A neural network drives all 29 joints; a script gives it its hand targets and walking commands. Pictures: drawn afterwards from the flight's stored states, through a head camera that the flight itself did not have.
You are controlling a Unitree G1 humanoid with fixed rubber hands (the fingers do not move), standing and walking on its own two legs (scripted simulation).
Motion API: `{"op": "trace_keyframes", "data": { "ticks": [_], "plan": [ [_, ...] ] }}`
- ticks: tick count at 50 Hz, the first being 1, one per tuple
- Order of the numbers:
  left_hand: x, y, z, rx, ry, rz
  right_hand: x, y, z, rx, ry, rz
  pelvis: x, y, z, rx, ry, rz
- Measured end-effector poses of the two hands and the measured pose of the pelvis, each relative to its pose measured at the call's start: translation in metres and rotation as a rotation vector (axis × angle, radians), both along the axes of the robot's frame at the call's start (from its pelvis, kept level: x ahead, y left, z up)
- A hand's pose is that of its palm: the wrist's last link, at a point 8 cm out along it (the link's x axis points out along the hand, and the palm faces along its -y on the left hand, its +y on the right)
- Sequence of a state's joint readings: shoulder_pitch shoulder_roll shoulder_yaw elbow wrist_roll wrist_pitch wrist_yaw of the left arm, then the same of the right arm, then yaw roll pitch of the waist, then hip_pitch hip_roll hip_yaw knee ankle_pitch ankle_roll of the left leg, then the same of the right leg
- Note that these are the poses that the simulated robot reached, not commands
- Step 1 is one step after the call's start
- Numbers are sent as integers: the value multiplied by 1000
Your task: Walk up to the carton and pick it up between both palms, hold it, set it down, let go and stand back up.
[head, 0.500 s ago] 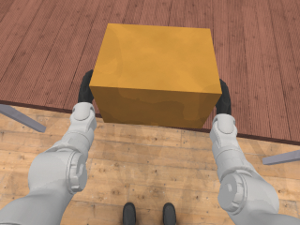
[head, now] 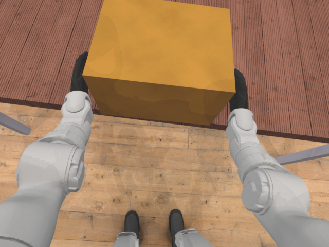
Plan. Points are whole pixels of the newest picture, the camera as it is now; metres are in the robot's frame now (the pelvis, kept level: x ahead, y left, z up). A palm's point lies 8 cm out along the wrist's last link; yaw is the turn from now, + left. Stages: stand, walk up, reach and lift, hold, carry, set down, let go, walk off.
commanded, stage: set down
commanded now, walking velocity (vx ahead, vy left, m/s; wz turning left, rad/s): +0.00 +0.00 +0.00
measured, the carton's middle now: (161, 64) +0.54 -0.03 -0.02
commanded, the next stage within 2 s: none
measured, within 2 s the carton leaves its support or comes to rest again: neither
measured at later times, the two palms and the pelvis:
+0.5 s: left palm (63, 49) +0.55 +0.19 +0.04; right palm (266, 70) +0.49 -0.26 +0.03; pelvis -0.07 +0.01 +0.01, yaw -7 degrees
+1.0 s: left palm (32, 39) +0.53 +0.23 +0.09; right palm (281, 60) +0.47 -0.26 +0.09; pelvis -0.07 +0.03 +0.03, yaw -6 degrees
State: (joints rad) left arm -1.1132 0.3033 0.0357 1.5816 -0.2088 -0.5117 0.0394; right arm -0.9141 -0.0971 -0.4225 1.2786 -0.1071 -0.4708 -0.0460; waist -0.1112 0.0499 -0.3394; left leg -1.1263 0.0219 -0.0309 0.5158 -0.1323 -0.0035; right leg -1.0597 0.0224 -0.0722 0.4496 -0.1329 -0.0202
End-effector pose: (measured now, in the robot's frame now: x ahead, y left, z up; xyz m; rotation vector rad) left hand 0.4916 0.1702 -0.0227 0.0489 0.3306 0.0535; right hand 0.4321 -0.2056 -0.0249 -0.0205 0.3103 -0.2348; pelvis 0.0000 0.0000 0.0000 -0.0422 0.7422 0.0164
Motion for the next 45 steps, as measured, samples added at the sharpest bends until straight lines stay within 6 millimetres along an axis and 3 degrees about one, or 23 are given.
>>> {"op": "trace_keyframes", "data": {
  "ticks": [9,15,18,21,23,27,33,36,40,45],
  "plan": [
    [3,2,1,13,-12,-42,5,-5,0,-11,11,27,-8,4,-4,5,15,-27],
    [18,-2,18,-2,-101,-54,33,-14,20,-20,-71,18,-29,8,-3,7,-51,-52],
    [27,-1,24,8,-109,-56,46,-20,28,-22,-91,24,-45,11,4,0,-170,-66],
    [42,4,36,0,-139,-44,55,-34,36,-3,-116,1,-69,13,17,-11,-447,-78],
    [51,12,48,-41,-146,10,57,-49,43,58,-128,-62,-73,13,15,-28,-482,-98],
    [63,26,79,-83,-124,38,52,-65,68,-7,-56,-37,-69,15,12,-40,-499,-124],
    [67,45,130,-42,-169,-14,49,-78,130,-30,-85,-29,-62,22,19,-39,-568,-107],
    [67,54,147,-23,-182,-19,51,-81,150,-35,-96,-29,-61,25,21,-41,-580,-98],
    [65,60,146,-12,-174,-25,53,-79,152,-29,-80,-21,-64,28,22,-38,-571,-89],
    [56,61,124,-25,-140,-41,50,-67,129,10,-51,-4,-68,30,24,-42,-554,-92]
  ]
}}
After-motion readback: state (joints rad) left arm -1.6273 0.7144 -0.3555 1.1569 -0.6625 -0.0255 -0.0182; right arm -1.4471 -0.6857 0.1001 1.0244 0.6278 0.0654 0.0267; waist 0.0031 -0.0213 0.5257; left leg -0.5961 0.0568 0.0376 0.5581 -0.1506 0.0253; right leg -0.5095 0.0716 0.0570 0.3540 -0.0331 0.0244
